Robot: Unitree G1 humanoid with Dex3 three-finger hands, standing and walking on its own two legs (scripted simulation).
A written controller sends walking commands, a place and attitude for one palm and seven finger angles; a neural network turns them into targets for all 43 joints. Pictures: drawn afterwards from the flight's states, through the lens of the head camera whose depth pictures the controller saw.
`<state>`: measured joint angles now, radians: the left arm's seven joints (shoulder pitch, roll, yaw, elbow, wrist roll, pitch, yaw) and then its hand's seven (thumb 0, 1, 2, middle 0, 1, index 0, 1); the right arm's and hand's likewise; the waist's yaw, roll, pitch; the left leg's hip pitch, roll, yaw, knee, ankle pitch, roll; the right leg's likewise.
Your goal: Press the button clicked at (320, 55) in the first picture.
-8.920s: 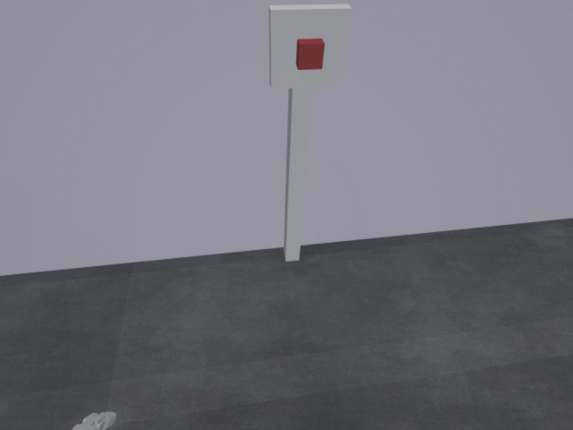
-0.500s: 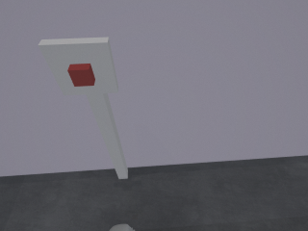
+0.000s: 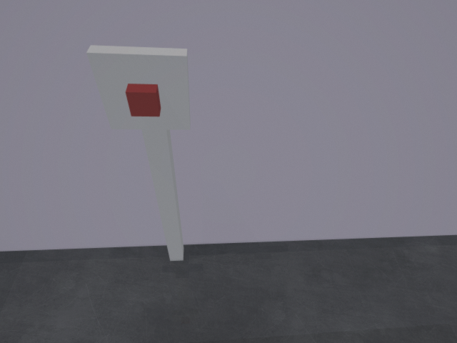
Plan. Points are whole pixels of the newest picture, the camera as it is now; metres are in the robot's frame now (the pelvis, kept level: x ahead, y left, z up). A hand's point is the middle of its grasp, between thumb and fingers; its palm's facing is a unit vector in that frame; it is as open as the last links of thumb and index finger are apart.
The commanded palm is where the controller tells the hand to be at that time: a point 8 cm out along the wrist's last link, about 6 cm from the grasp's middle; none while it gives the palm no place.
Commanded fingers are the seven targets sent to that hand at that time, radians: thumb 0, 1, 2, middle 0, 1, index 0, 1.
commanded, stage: come to a stop and stand still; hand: left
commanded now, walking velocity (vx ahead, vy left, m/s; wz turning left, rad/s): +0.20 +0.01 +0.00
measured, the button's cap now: (144, 99) +0.53 +0.22 +0.13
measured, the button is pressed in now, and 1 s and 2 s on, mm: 0 0 0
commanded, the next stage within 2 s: look again from close up in 1.22 s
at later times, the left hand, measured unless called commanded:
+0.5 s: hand out of the picture -0.12 +0.14 -0.17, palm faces +0.16 -0.98 -0.15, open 7.4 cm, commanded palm none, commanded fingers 0.00 0.90 0.90 -0.20 -0.30 -0.20 -0.30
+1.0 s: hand out of the picture -0.01 +0.18 -0.17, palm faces +0.03 -0.98 -0.20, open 7.3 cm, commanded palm none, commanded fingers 0.00 0.90 0.90 -0.20 -0.30 -0.20 -0.30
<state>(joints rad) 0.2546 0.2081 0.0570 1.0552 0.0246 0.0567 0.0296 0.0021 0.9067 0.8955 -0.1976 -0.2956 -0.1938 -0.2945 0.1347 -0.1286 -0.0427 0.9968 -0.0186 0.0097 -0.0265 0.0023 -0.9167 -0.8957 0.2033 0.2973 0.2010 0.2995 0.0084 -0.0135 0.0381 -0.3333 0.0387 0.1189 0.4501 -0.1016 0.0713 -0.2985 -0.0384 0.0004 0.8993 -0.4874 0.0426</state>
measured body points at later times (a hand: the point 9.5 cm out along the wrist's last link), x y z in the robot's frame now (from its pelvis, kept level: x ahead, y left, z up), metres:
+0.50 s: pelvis -0.04 +0.00 +0.00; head -0.04 +0.00 +0.45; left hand -0.13 +0.19 -0.15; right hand -0.06 -0.24 -0.16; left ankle -0.05 +0.13 -0.73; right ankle -0.08 -0.14 -0.74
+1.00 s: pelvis -0.01 +0.01 +0.00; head +0.00 +0.01 +0.45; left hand -0.02 +0.24 -0.15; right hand -0.04 -0.19 -0.16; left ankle -0.05 +0.13 -0.74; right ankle -0.02 -0.10 -0.74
